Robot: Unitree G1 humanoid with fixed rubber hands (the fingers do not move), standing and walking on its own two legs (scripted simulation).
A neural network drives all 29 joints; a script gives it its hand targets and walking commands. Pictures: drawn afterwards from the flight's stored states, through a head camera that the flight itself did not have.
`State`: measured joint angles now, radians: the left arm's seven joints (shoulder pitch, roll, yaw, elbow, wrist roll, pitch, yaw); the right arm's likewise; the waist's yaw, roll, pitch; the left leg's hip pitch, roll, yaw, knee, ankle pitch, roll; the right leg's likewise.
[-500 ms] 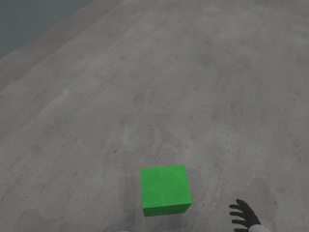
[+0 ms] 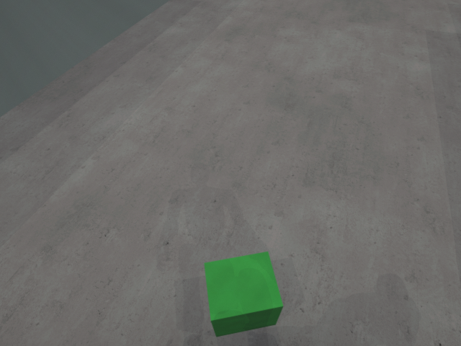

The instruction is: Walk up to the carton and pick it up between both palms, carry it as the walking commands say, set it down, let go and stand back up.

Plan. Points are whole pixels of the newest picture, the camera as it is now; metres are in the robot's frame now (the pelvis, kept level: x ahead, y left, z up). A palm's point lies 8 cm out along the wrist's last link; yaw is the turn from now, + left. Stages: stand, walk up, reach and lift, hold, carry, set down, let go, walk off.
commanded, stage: walk up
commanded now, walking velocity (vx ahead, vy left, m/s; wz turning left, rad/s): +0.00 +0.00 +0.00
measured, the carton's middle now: (241, 295) +0.39 -0.02 -0.65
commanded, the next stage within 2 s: none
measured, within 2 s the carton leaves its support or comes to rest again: neither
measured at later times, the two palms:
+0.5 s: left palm out of the picture +0.02 +0.25 -0.14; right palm out of the picture +0.04 -0.26 -0.14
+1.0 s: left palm out of the picture +0.00 +0.23 -0.15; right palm out of the picture +0.07 -0.28 -0.15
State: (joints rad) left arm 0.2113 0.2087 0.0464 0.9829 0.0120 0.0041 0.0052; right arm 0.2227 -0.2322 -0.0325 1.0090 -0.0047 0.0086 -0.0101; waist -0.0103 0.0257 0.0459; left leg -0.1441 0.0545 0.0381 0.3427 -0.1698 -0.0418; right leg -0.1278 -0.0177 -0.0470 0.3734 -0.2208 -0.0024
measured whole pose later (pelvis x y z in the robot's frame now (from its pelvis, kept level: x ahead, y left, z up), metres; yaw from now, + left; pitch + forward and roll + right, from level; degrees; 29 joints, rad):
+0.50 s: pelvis +0.00 -0.01 +0.00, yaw +3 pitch +0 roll +0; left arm 0.26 0.24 0.07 1.02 0.01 0.02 0.03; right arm 0.25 -0.21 -0.04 1.01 -0.04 0.00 -0.03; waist -0.01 -0.01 0.03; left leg -0.22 0.06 -0.01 0.42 -0.20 -0.05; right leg -0.17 -0.01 -0.10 0.44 -0.26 -0.01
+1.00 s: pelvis +0.01 -0.03 -0.01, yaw +5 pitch -1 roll -1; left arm 0.29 0.24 0.07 0.99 0.02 0.04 0.04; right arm 0.24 -0.22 -0.05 0.98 -0.04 0.03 -0.05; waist 0.00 0.01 0.05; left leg -0.27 0.10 -0.05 0.54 -0.26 -0.09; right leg -0.20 0.01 -0.15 0.53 -0.33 -0.06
